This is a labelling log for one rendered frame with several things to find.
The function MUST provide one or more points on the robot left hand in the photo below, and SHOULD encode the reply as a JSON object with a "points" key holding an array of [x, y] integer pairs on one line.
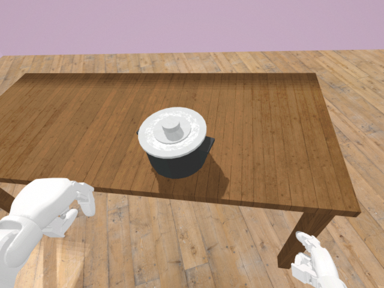
{"points": [[43, 200]]}

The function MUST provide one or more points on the lid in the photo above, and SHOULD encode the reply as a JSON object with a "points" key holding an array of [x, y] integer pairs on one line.
{"points": [[158, 143]]}

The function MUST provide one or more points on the table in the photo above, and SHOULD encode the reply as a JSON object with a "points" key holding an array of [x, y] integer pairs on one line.
{"points": [[275, 145]]}

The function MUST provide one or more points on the right robot forearm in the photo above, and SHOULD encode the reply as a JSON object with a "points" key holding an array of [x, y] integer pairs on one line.
{"points": [[329, 282]]}

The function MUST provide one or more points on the robot right hand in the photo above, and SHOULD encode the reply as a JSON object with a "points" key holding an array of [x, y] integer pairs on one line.
{"points": [[308, 269]]}

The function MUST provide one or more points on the left robot forearm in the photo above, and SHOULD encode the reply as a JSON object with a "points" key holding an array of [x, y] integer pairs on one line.
{"points": [[18, 237]]}

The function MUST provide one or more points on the knob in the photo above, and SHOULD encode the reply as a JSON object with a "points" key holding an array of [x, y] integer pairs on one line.
{"points": [[170, 124]]}

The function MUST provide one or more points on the pot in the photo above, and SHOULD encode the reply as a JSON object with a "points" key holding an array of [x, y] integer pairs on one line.
{"points": [[184, 166]]}

